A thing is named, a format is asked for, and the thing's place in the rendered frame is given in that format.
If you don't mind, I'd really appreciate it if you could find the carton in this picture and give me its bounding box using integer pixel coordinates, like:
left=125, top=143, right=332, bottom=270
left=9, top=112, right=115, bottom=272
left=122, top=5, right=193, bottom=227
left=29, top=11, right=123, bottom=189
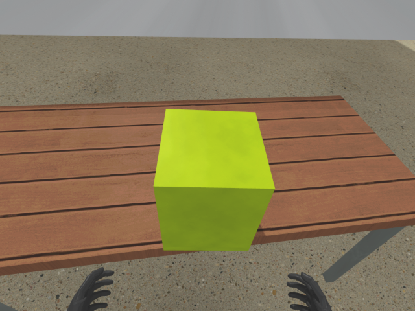
left=154, top=109, right=275, bottom=251

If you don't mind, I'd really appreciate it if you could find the table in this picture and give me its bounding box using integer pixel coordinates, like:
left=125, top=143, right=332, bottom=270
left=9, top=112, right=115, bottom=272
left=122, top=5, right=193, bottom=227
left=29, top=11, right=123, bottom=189
left=0, top=95, right=415, bottom=311

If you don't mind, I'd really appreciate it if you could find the left robot hand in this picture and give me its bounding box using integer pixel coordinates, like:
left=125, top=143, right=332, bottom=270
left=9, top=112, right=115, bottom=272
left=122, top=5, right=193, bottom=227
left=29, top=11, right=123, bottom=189
left=67, top=267, right=114, bottom=311

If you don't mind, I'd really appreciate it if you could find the right robot hand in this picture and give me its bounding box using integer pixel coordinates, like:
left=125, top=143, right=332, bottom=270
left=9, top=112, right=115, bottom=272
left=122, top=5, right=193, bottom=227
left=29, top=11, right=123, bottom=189
left=287, top=272, right=332, bottom=311

